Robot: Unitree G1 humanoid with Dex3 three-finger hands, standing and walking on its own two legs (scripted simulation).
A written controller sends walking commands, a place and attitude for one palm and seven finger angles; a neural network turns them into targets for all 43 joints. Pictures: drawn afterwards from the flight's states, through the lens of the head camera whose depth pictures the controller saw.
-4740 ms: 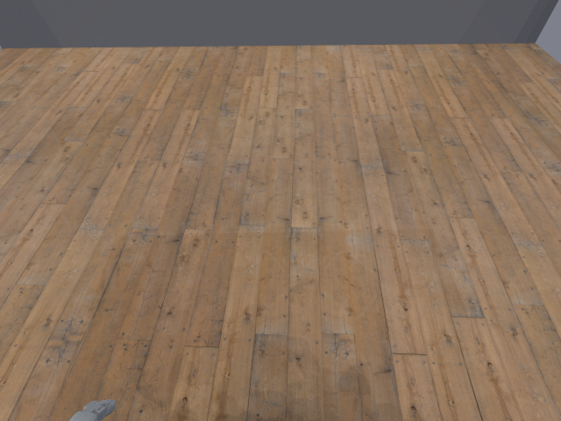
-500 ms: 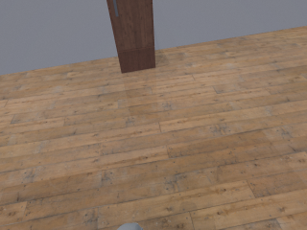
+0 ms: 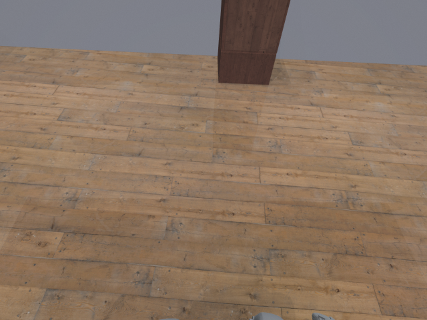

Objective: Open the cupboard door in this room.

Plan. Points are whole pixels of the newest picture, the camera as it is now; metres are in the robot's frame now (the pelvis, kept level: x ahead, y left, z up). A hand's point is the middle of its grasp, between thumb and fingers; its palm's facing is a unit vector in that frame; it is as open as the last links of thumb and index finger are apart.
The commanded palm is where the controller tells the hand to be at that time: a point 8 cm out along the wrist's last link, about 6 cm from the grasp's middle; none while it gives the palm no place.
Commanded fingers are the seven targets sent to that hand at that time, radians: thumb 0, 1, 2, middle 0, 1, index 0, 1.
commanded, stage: stand and wait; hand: left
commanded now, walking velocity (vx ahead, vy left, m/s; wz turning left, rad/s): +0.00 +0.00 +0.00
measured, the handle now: out of the picture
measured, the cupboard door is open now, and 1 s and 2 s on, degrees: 0 0 0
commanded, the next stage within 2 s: turn or walk to find it in 0.18 s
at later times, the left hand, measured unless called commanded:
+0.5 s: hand out of the picture +0.03 +0.16 -0.16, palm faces +0.11 -0.97 -0.23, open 7.3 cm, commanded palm none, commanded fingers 0.00 0.90 0.90 -0.20 -0.30 -0.20 -0.30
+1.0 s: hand out of the picture -0.04 +0.17 -0.17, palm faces +0.12 -0.98 -0.18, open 7.4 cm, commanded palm none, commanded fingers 0.00 0.90 0.90 -0.20 -0.30 -0.20 -0.30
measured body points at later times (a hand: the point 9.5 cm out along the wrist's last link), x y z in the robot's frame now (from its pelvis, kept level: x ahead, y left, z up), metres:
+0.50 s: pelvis +0.01 -0.02 +0.01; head +0.02 -0.03 +0.46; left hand +0.02 +0.21 -0.14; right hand +0.02 -0.27 -0.15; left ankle -0.02 +0.11 -0.71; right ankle +0.03 -0.13 -0.73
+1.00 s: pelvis +0.00 +0.00 +0.01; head -0.01 +0.00 +0.46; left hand -0.04 +0.22 -0.15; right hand +0.04 -0.23 -0.15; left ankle -0.02 +0.12 -0.73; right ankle +0.03 -0.13 -0.73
